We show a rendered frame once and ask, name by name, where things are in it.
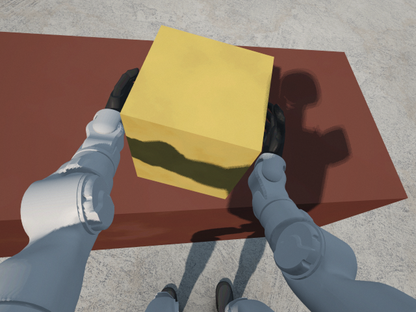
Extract left robot upper arm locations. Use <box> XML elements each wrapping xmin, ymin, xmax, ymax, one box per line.
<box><xmin>0</xmin><ymin>173</ymin><xmax>114</xmax><ymax>312</ymax></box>

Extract robot left hand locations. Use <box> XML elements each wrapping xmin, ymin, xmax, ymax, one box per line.
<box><xmin>105</xmin><ymin>68</ymin><xmax>139</xmax><ymax>112</ymax></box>

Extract right robot forearm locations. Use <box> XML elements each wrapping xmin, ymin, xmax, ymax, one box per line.
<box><xmin>248</xmin><ymin>153</ymin><xmax>316</xmax><ymax>253</ymax></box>

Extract carton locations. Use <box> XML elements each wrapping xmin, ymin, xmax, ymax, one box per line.
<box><xmin>120</xmin><ymin>25</ymin><xmax>274</xmax><ymax>199</ymax></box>

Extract robot right hand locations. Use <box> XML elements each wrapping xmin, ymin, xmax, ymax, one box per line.
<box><xmin>262</xmin><ymin>102</ymin><xmax>285</xmax><ymax>157</ymax></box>

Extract left robot forearm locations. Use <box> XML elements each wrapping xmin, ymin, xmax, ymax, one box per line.
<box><xmin>21</xmin><ymin>109</ymin><xmax>125</xmax><ymax>235</ymax></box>

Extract right robot upper arm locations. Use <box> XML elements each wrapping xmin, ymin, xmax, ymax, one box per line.
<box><xmin>274</xmin><ymin>222</ymin><xmax>416</xmax><ymax>312</ymax></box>

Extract pedestal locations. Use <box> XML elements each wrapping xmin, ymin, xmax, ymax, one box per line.
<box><xmin>0</xmin><ymin>32</ymin><xmax>408</xmax><ymax>257</ymax></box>

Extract left robot foot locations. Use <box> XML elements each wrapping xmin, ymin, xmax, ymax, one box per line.
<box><xmin>161</xmin><ymin>287</ymin><xmax>177</xmax><ymax>302</ymax></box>

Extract robot right shin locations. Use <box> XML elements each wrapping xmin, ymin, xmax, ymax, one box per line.
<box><xmin>225</xmin><ymin>298</ymin><xmax>247</xmax><ymax>312</ymax></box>

